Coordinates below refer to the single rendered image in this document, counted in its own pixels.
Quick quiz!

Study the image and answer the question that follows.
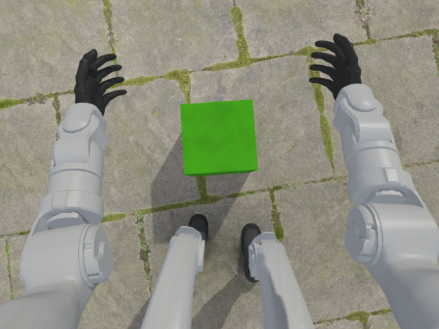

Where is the left robot forearm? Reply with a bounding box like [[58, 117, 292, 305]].
[[20, 103, 108, 288]]

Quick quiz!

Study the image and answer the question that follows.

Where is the robot thigh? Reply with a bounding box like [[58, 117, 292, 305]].
[[248, 239, 315, 329], [140, 233, 205, 329]]

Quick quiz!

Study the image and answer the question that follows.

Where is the right robot upper arm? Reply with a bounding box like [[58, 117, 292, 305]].
[[344, 202, 439, 329]]

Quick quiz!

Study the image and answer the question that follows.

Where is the robot right hand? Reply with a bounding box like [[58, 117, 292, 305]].
[[309, 34, 361, 100]]

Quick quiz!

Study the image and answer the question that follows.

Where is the left robot upper arm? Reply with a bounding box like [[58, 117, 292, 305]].
[[0, 223, 114, 329]]

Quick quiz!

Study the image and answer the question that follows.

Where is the right robot forearm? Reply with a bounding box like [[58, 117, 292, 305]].
[[333, 84, 439, 257]]

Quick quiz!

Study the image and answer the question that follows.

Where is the robot left hand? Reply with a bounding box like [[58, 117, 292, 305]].
[[74, 49, 127, 116]]

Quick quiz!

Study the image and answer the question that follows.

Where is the carton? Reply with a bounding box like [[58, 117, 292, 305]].
[[180, 99, 258, 177]]

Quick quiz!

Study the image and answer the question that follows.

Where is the robot left thigh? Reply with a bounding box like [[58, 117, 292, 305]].
[[140, 233, 205, 329]]

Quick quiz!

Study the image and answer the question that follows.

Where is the robot right thigh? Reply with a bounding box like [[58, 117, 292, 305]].
[[248, 239, 315, 329]]

